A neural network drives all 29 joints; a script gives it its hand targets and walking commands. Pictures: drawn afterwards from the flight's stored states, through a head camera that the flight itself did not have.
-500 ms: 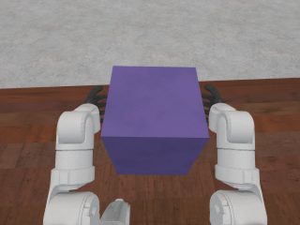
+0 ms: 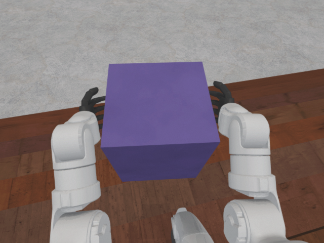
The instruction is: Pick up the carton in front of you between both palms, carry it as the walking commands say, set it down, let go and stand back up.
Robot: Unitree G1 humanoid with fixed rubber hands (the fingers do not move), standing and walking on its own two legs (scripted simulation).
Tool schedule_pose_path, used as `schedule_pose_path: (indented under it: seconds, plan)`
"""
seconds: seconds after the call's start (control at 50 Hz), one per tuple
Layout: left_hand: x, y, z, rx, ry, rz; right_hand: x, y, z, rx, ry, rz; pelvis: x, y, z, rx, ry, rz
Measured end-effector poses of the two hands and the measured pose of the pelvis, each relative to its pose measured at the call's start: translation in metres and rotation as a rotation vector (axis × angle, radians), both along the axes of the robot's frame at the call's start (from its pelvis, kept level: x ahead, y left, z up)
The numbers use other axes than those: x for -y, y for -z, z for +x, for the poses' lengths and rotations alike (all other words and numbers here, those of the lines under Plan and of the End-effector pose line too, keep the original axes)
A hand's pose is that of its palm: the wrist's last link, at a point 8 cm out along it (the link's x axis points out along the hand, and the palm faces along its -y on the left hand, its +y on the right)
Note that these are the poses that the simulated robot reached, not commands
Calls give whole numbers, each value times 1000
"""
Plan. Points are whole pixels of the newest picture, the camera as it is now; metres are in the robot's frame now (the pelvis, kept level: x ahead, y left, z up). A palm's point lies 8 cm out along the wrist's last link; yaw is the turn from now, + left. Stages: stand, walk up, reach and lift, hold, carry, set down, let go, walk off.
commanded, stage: carry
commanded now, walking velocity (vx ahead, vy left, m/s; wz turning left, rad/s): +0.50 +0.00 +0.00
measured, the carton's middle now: (157, 128) +0.39 -0.04 +0.04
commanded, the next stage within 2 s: none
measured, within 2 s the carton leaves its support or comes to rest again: neither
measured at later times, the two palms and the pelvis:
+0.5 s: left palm (109, 88) +0.71 +0.12 -0.13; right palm (180, 82) +0.72 -0.18 -0.14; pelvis +0.36 -0.04 -0.22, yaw -1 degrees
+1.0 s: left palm (121, 63) +1.10 +0.09 -0.32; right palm (170, 56) +1.12 -0.21 -0.30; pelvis +0.77 -0.07 -0.43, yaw +0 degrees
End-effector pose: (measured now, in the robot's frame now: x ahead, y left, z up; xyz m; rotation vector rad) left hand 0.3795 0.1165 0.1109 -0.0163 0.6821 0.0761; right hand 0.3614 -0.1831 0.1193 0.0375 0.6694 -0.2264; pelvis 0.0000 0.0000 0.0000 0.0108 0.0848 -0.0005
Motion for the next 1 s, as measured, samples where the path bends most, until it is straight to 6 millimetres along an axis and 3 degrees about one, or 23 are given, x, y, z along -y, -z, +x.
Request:
schedule_pose_path:
  seconds: [0.1, 0.16, 0.22, 0.3, 0.38, 0.48, 0.6, 0.68, 0.76, 0.88, 0.94, 1.0]
  plan:
    - [7, 22, 70, 53, -29, 16, 8, 22, 82, 52, -44, -6, 19, 52, 87, 50, -9, 29]
    - [-2, 45, 106, 81, -83, 72, -2, 52, 141, 81, -132, -2, 31, 101, 143, 92, 11, 31]
    - [-11, 87, 139, 30, -96, 70, -14, 93, 187, 32, -186, -7, 41, 136, 181, 89, 14, 9]
    - [-13, 148, 179, -107, -107, 56, -16, 155, 229, -104, -193, -6, 51, 155, 224, 73, -2, -11]
    - [-7, 192, 229, -162, -91, 60, -9, 203, 275, -159, -171, 10, 52, 172, 270, 50, 3, -3]
    - [-2, 232, 309, -115, -78, 66, -4, 249, 345, -112, -130, 44, 45, 208, 342, 37, 22, -16]
    - [18, 281, 427, 8, 13, 33, 17, 293, 430, 7, -36, 0, 32, 280, 445, 61, 15, -14]
    - [36, 320, 482, -63, 56, 45, 34, 336, 470, -63, 15, 27, 25, 299, 500, 47, 8, 2]
    - [42, 356, 532, -124, 58, 36, 40, 365, 520, -124, 23, 22, 28, 310, 558, 34, 9, -3]
    - [46, 393, 624, -56, 27, -1, 45, 384, 629, -58, -19, -30, 48, 351, 656, 37, -6, -4]
    - [44, 407, 675, 25, -14, 14, 43, 399, 696, 21, -73, -34, 60, 392, 715, 70, -4, 11]
    - [30, 428, 718, 65, -80, 44, 29, 423, 760, 66, -152, -28, 71, 432, 765, 81, 4, -2]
